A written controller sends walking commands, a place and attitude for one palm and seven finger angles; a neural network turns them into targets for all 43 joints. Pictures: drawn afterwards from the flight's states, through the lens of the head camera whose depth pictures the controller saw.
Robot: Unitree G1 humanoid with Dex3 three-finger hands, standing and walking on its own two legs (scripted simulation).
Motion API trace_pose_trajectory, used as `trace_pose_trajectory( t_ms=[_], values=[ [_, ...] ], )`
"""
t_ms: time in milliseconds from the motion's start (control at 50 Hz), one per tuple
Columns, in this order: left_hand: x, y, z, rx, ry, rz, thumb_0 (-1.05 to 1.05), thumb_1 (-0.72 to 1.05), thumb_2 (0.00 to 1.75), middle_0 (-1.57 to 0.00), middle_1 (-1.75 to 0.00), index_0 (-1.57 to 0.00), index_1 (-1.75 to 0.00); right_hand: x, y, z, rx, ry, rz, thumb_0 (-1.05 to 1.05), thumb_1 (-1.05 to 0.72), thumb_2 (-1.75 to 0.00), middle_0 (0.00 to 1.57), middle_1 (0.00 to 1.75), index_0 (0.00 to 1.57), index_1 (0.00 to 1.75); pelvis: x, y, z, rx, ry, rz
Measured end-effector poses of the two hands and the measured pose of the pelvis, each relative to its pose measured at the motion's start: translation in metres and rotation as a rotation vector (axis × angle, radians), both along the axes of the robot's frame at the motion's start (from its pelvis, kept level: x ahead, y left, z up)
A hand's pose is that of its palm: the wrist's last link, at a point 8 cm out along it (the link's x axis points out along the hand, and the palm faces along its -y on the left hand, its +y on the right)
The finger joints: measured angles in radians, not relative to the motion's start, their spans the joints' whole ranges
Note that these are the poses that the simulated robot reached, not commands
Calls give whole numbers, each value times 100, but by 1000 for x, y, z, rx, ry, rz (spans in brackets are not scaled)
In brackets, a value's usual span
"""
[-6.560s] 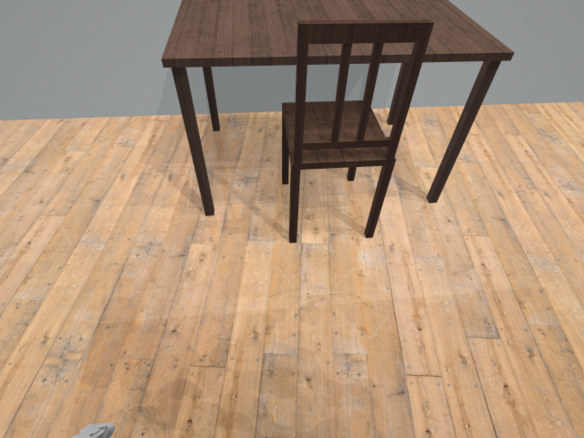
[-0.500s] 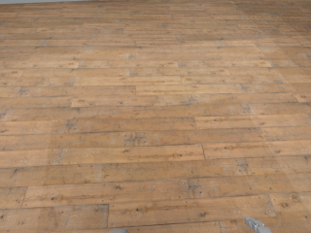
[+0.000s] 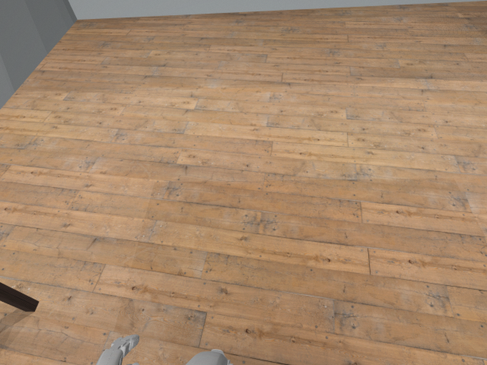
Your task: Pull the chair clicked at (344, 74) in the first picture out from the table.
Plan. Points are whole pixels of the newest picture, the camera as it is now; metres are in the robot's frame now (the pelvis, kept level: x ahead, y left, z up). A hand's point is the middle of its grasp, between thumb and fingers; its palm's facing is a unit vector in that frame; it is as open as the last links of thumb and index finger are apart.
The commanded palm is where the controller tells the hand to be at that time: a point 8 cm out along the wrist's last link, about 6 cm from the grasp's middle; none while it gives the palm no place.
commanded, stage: turn to face it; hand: left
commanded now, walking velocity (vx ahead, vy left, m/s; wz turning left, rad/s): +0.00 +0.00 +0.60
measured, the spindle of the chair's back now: out of the picture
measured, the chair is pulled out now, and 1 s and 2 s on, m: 0.00 0.00 0.00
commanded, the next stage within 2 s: none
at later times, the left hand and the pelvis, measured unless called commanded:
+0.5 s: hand out of the picture -0.03 +0.27 -0.17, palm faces +0.33 -0.90 -0.27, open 7.4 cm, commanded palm none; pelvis -0.01 +0.04 +0.00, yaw +18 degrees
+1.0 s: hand out of the picture -0.04 +0.22 -0.14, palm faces +0.56 -0.78 -0.27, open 7.4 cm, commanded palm none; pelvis -0.01 +0.00 +0.01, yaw +36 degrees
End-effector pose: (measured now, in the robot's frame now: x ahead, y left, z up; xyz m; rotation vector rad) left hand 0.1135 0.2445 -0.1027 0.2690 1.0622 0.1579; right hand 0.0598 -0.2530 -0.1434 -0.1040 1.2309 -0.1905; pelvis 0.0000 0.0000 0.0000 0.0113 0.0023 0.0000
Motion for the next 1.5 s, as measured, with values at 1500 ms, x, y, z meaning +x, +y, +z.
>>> trace_pose_trajectory(
  t_ms=[1500],
  values=[
    [-305,44,-12,-72,40,979,0,91,90,-20,-30,-19,-30,141,203,42,-75,-67,983,1,-90,-90,20,30,20,30,-42,47,15,-44,-11,931]
  ],
)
